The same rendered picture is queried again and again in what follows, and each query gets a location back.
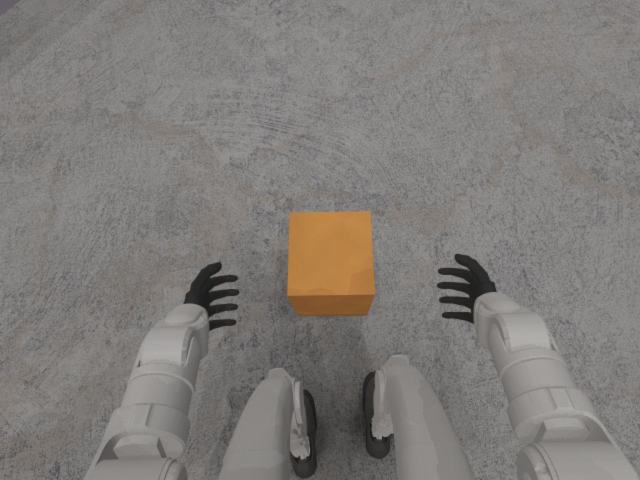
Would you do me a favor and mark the robot right hand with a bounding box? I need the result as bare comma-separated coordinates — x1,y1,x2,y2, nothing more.
437,254,497,324

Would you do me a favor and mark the robot left hand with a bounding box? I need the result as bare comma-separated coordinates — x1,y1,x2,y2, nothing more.
183,262,239,331

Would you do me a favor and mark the right robot forearm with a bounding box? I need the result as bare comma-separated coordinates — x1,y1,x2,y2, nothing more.
473,292,640,480

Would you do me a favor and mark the left robot forearm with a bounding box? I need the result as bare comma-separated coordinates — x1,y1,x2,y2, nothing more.
84,303,209,480

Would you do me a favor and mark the carton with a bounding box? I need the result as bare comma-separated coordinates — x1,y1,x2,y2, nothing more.
287,211,375,316

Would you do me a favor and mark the robot left thigh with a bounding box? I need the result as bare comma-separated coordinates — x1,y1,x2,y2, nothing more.
218,376,305,480

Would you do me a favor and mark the robot left upper arm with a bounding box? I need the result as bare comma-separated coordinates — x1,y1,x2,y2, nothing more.
87,458,188,480

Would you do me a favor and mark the robot left foot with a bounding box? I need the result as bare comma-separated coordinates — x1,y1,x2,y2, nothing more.
292,389,317,479

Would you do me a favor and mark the robot right upper arm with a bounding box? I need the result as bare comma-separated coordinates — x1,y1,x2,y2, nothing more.
517,441,637,480

